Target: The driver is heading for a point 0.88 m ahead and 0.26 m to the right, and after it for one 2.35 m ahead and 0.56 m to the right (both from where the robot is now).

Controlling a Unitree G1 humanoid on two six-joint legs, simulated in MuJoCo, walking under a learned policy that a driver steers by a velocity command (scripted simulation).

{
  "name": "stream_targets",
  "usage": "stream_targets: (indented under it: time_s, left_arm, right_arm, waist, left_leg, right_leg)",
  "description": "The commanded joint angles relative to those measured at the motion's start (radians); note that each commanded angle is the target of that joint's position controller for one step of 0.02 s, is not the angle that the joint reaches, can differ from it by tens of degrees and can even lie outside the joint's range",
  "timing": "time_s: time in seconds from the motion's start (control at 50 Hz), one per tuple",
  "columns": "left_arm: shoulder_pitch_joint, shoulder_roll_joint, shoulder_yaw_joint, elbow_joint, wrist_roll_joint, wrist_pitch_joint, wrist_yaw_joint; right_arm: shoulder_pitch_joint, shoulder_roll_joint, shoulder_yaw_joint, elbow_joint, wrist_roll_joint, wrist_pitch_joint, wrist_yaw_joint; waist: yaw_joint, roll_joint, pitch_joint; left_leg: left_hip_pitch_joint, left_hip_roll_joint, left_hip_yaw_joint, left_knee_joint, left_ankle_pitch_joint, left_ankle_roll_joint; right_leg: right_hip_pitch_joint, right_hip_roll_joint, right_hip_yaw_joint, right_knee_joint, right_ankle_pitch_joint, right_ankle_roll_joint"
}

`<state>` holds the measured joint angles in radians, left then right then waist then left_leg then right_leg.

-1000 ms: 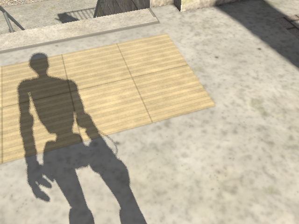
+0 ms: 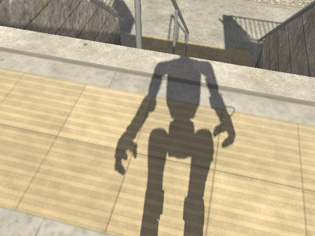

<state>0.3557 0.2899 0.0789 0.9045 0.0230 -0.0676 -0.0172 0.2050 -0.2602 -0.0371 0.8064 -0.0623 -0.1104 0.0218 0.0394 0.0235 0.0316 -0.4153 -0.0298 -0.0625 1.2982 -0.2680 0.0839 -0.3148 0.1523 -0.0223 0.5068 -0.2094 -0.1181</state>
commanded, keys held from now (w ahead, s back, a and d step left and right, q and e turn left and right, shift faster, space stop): w+e+shift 0.78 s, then w+q+shift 0.22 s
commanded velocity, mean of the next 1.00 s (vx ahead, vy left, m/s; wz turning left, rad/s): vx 1.00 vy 0.00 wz -0.70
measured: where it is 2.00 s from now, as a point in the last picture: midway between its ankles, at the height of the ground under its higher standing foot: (265, 92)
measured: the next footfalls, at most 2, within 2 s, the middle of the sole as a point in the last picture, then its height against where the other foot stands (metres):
left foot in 0.28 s outside the picture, level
right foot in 0.72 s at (213, 176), level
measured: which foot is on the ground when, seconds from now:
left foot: up 0.00-0.26, down 0.28-0.72, up 0.74-1.00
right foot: down 0.00-0.26, up 0.28-0.70, down 0.72-1.00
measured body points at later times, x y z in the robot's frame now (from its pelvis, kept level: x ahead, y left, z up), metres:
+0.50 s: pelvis +0.45 +0.01 +0.01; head +0.47 +0.00 +0.46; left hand +0.71 +0.21 -0.08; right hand +0.35 -0.28 -0.10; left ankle +0.43 +0.15 -0.73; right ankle +0.43 -0.10 -0.63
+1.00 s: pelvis +0.83 -0.24 +0.00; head +0.85 -0.25 +0.45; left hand +1.02 -0.04 -0.13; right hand +0.80 -0.53 -0.09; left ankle +1.09 -0.25 -0.66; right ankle +0.73 -0.18 -0.73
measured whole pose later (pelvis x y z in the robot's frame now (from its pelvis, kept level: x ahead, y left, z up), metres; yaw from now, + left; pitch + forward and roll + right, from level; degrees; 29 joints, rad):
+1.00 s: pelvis +0.83 -0.24 +0.00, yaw -43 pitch +0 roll -2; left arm 0.44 0.28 0.04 0.83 0.01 -0.10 -0.02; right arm 0.15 -0.24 0.01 0.67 -0.02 -0.05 0.04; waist 0.04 0.02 0.04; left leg -0.78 0.17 0.01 0.89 -0.03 0.03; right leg 0.04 0.20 -0.01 0.26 -0.30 -0.17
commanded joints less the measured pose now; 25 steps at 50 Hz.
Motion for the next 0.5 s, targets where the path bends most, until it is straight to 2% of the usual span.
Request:
stream_targets:
  time_s: [0.02,0.04,0.08,0.12,0.14,0.2,0.22,0.24,0.26,0.28,0.3,0.32,0.34,0.36,0.38,0.4,0.44,0.46,0.5]
  left_arm:
    - [0.052,0.051,-0.001,-0.026,-0.012,-0.037,0.005]
    - [0.062,0.065,0.001,-0.030,-0.013,-0.042,0.007]
    - [0.064,0.083,0.007,-0.052,-0.012,-0.046,0.009]
    - [0.064,0.108,0.020,-0.066,-0.020,-0.047,0.003]
    - [0.084,0.121,0.025,-0.066,-0.029,-0.047,-0.003]
    - [0.144,0.134,0.031,-0.056,-0.039,-0.037,-0.002]
    - [0.155,0.144,0.033,-0.054,-0.036,-0.034,0.002]
    - [0.159,0.167,0.038,-0.050,-0.033,-0.031,0.002]
    - [0.129,0.186,0.043,-0.059,-0.035,-0.032,-0.002]
    - [0.087,0.136,0.031,-0.091,-0.038,-0.042,-0.005]
    - [0.161,-0.029,-0.009,-0.133,-0.080,-0.042,0.006]
    - [0.122,0.041,-0.011,-0.158,-0.062,-0.025,0.015]
    - [0.014,0.076,-0.001,-0.152,-0.036,-0.011,0.012]
    - [-0.044,0.069,0.000,-0.160,-0.019,-0.003,-0.002]
    - [-0.076,0.053,0.000,-0.168,-0.007,0.007,-0.015]
    - [-0.084,0.028,-0.003,-0.182,0.005,0.023,-0.029]
    - [-0.137,-0.011,-0.015,-0.226,0.008,0.049,-0.042]
    - [-0.174,-0.015,-0.020,-0.250,0.012,0.057,-0.049]
    - [-0.240,-0.008,-0.030,-0.299,0.014,0.059,-0.063]
  right_arm:
    - [-0.024,-0.039,0.017,-0.127,-0.027,0.005,0.007]
    - [-0.070,-0.039,0.024,-0.152,-0.024,0.010,0.009]
    - [-0.211,-0.040,0.043,-0.216,-0.003,0.008,0.021]
    - [-0.295,-0.021,0.058,-0.243,0.018,0.006,0.033]
    - [-0.308,-0.022,0.058,-0.247,0.024,0.007,0.032]
    - [-0.318,-0.060,0.046,-0.257,0.025,0.005,0.012]
    - [-0.283,-0.083,0.035,-0.250,0.024,0.002,0.003]
    - [-0.189,-0.113,0.019,-0.225,0.025,-0.003,-0.009]
    - [-0.041,-0.148,0.000,-0.192,0.021,-0.010,-0.025]
    - [0.166,-0.230,-0.030,-0.169,0.004,-0.012,-0.050]
    - [0.242,-0.289,-0.049,-0.154,-0.038,-0.005,-0.055]
    - [0.200,-0.268,-0.061,-0.143,-0.011,0.007,-0.046]
    - [0.115,-0.160,-0.041,-0.153,0.000,0.008,-0.040]
    - [0.085,-0.109,-0.028,-0.139,0.004,0.006,-0.032]
    - [0.091,-0.091,-0.023,-0.118,0.001,0.003,-0.030]
    - [0.113,-0.075,-0.018,-0.089,0.009,-0.002,-0.030]
    - [0.146,-0.045,-0.013,-0.041,0.034,-0.018,-0.017]
    - [0.154,-0.038,-0.012,-0.028,0.042,-0.024,-0.013]
    - [0.127,-0.052,-0.013,-0.016,0.043,-0.033,-0.012]
  waist:
    - [-0.067,-0.026,0.024]
    - [-0.066,-0.021,0.048]
    - [-0.044,-0.019,0.090]
    - [-0.013,-0.050,0.092]
    - [0.004,-0.057,0.073]
    - [0.029,-0.066,0.024]
    - [0.013,-0.068,-0.017]
    - [-0.031,-0.059,-0.090]
    - [-0.111,-0.059,-0.174]
    - [-0.206,-0.011,-0.300]
    - [-0.163,0.227,-0.455]
    - [-0.143,0.249,-0.429]
    - [-0.143,0.123,-0.251]
    - [-0.130,0.042,-0.152]
    - [-0.113,0.034,-0.101]
    - [-0.087,0.056,-0.063]
    - [-0.059,0.086,-0.029]
    - [-0.052,0.083,-0.017]
    - [-0.025,0.081,0.009]
  left_leg:
    - [-0.255,0.102,-0.043,-0.117,-0.043,-0.052]
    - [-0.267,0.117,-0.025,-0.183,-0.025,-0.072]
    - [-0.183,0.116,0.020,-0.405,0.112,-0.102]
    - [-0.009,0.076,0.062,-0.594,0.270,-0.113]
    - [0.049,0.058,0.074,-0.630,0.339,-0.113]
    - [0.070,0.028,0.067,-0.752,0.326,-0.100]
    - [0.125,0.005,0.067,-0.790,0.260,-0.090]
    - [0.242,-0.022,0.078,-0.817,0.191,-0.076]
    - [0.444,0.021,0.052,-0.809,0.165,-0.059]
    - [0.680,0.207,-0.119,-0.805,-0.091,-0.024]
    - [0.947,0.531,-0.588,-0.897,-0.342,0.066]
    - [0.851,0.527,-0.777,-1.002,-0.515,0.102]
    - [0.699,0.455,-0.596,-1.020,-0.458,0.074]
    - [0.576,0.410,-0.432,-1.025,-0.254,0.057]
    - [0.496,0.372,-0.317,-1.040,-0.095,0.040]
    - [0.435,0.342,-0.222,-1.056,-0.016,0.024]
    - [0.407,0.330,-0.101,-1.070,0.148,0.002]
    - [0.399,0.325,-0.042,-1.082,0.227,-0.003]
    - [0.348,0.301,0.084,-1.120,0.337,-0.020]
  right_leg:
    - [0.093,-0.278,0.526,-0.321,-0.115,-0.198]
    - [0.049,-0.279,0.509,-0.348,-0.083,-0.205]
    - [-0.068,-0.243,0.439,-0.408,-0.012,-0.184]
    - [-0.144,-0.194,0.374,-0.428,0.098,-0.135]
    - [-0.127,-0.200,0.374,-0.422,0.191,-0.121]
    - [0.083,-0.218,0.386,-0.293,0.416,-0.080]
    - [0.142,-0.220,0.386,-0.197,0.541,-0.061]
    - [0.171,-0.201,0.367,-0.043,0.660,-0.041]
    - [0.091,-0.163,0.347,0.162,0.625,-0.022]
    - [-0.065,-0.125,0.298,0.442,0.396,-0.012]
    - [-0.363,-0.044,0.182,0.763,-0.301,0.010]
    - [-0.479,-0.117,0.128,0.884,-0.221,-0.006]
    - [-0.517,-0.167,0.108,0.873,-0.121,-0.006]
    - [-0.501,-0.196,0.102,0.828,-0.075,0.000]
    - [-0.480,-0.218,0.100,0.804,-0.067,0.007]
    - [-0.468,-0.235,0.097,0.794,-0.069,0.012]
    - [-0.507,-0.262,0.083,0.783,-0.061,0.014]
    - [-0.533,-0.267,0.072,0.782,-0.031,0.016]
    - [-0.526,-0.269,0.047,0.716,0.076,0.016]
